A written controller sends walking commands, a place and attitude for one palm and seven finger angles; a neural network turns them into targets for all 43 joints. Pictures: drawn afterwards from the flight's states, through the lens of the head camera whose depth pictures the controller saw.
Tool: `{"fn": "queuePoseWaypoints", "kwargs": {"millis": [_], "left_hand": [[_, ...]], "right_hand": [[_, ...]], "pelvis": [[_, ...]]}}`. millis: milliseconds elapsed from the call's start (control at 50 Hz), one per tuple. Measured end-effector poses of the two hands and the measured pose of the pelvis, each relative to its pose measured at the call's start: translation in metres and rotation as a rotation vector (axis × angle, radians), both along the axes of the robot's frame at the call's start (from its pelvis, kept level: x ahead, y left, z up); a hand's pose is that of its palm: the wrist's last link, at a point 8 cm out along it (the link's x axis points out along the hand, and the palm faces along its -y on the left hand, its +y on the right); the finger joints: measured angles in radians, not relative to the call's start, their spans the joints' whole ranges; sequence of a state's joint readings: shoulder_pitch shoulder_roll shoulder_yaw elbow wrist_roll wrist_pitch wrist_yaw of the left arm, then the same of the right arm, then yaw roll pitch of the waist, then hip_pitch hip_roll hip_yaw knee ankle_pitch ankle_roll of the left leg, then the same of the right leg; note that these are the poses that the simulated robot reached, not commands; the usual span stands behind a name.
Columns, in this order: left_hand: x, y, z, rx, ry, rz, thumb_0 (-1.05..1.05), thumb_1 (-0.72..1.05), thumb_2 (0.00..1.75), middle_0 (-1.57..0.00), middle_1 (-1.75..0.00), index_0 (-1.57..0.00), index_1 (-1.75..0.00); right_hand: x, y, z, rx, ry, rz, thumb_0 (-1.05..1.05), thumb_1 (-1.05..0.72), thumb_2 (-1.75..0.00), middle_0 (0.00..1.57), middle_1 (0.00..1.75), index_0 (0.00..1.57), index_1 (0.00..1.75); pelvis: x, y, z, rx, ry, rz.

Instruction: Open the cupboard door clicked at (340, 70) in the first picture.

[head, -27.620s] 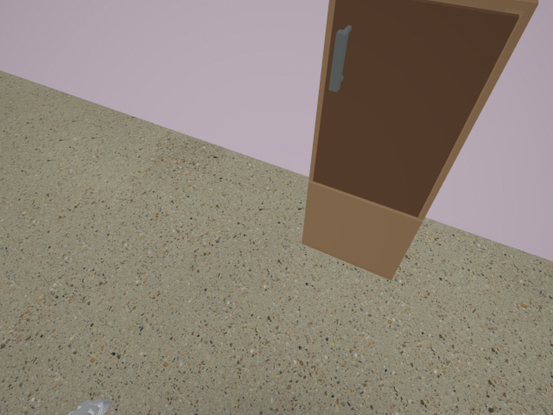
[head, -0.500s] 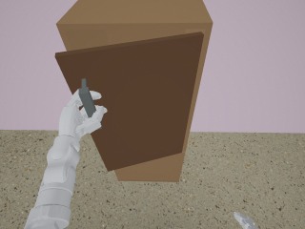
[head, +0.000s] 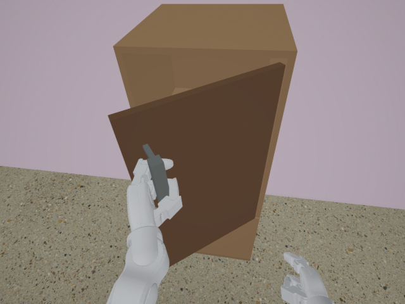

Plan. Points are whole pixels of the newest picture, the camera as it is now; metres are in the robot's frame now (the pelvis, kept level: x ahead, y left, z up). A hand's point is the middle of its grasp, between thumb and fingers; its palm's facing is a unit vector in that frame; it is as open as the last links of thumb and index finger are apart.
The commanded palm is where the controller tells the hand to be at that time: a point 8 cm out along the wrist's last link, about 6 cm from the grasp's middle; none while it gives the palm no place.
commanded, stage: pull the door open along its arc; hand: left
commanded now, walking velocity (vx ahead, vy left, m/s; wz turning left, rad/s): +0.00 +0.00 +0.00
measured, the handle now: (157, 179) +0.32 +0.12 +0.12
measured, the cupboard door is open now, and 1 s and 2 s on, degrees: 39 41 44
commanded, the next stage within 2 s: open thumb and fingers to let go in 0.16 s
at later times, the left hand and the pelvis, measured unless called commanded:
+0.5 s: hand (175, 201) +0.26 +0.07 +0.13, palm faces +0.32 -0.95 +0.01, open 7.1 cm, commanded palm +0.21 +0.10 +0.12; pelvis -0.01 +0.00 +0.00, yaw +0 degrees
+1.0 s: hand (174, 202) +0.26 +0.07 +0.12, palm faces +0.25 -0.97 -0.01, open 14.8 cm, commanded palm +0.21 +0.10 +0.12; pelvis -0.02 +0.02 +0.00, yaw +0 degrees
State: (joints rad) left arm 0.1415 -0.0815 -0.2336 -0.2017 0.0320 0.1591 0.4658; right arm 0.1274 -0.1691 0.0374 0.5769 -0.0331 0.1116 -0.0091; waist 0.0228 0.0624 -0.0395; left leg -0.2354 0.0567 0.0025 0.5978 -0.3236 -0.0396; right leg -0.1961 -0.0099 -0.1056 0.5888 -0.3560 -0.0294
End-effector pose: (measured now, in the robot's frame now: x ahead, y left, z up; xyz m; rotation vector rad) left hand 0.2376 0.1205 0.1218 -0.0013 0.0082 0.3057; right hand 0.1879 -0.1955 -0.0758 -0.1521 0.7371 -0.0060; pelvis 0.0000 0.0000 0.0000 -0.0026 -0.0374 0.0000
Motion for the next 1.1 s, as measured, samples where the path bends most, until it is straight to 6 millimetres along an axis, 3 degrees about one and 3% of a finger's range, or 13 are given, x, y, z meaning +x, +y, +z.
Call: {"fn": "queuePoseWaypoints", "kwargs": {"millis": [200,420,540,820,1100], "left_hand": [[-0.027,-0.023,0.002,0.016,0.01,-0.121,0.03,0.67,0.7,-0.35,-1.34,-0.36,-1.34],[-0.012,-0.009,0.001,0.004,-0.01,0.016,0.03,0.61,0.76,-0.37,-1.33,-0.37,-1.32],[-0.014,-0.002,0.004,0.004,-0.036,0.008,0.02,0.41,0.68,-0.36,-1.3,-0.36,-1.3],[-0.011,0.004,0.002,0.013,-0.023,-0.032,0.0,-0.33,0.36,-0.31,-1.18,-0.3,-1.17],[-0.011,-0.004,0.002,0.012,-0.016,-0.068,-0.01,-0.49,0.3,-0.25,-0.65,-0.24,-0.65]], "right_hand": [[-0.023,-0.019,-0.012,0.038,0.03,-0.05,0.02,-0.91,-0.9,0.2,0.3,0.2,0.3],[-0.017,-0.019,-0.011,-0.02,0.034,-0.013,0.02,-0.91,-0.9,0.2,0.3,0.2,0.3],[-0.01,-0.009,-0.002,-0.016,-0.001,0.002,0.02,-0.91,-0.9,0.2,0.3,0.2,0.3],[-0.012,0.021,-0.002,0.011,0.001,0.031,0.02,-0.91,-0.9,0.2,0.3,0.2,0.3],[-0.025,0.026,-0.006,0.017,0.033,0.029,0.02,-0.91,-0.9,0.2,0.3,0.2,0.3]], "pelvis": [[-0.001,-0.005,-0.003,0.001,-0.003,-0.014],[-0.009,-0.006,-0.002,-0.001,-0.012,0.007],[-0.01,-0.001,-0.001,-0.002,-0.013,0.009],[-0.015,0.017,-0.002,-0.009,-0.016,0.006],[-0.023,0.02,-0.003,-0.013,-0.017,-0.001]]}}
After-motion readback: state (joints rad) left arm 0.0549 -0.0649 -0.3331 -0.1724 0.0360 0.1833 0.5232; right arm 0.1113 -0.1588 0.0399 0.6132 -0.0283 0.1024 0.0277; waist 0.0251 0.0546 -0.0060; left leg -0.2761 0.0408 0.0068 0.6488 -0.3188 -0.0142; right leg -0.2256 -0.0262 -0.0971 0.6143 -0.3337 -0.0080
